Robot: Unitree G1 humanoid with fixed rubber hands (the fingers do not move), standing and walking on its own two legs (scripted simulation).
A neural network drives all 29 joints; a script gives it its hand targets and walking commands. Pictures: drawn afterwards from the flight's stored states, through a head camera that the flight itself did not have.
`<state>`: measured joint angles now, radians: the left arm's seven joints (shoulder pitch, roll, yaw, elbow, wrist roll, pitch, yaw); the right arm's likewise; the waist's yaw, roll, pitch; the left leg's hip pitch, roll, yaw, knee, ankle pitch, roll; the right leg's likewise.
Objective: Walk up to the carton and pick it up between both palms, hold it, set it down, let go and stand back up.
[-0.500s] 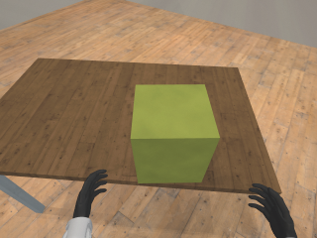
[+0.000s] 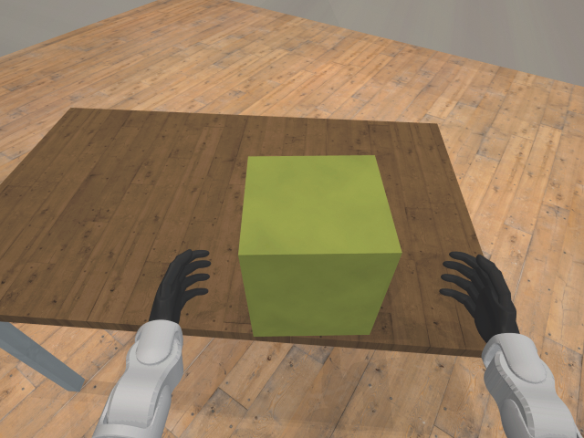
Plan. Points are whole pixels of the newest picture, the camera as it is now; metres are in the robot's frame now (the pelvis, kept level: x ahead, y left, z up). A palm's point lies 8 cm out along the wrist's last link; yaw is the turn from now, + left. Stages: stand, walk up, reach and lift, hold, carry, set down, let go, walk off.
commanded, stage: reach and lift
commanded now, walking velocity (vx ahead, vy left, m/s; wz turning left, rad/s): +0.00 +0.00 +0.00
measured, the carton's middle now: (311, 249) +0.44 +0.01 -0.02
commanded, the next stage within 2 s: none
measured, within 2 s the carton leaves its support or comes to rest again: neither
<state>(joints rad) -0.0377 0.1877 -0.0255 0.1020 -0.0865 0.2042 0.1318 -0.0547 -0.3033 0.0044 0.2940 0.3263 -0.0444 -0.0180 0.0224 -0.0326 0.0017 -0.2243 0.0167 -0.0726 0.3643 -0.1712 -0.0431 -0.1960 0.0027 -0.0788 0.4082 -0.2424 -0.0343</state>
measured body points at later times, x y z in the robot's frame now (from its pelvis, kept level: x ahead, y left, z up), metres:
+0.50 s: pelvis -0.01 +0.00 +0.00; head +0.01 +0.01 +0.45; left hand +0.36 +0.20 +0.11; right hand +0.37 -0.20 +0.09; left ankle +0.01 +0.15 -0.74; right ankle -0.02 -0.09 -0.74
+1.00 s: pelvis +0.00 +0.00 +0.00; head +0.02 +0.01 +0.45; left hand +0.43 +0.20 +0.14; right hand +0.44 -0.19 +0.13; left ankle +0.01 +0.15 -0.74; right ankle -0.02 -0.09 -0.74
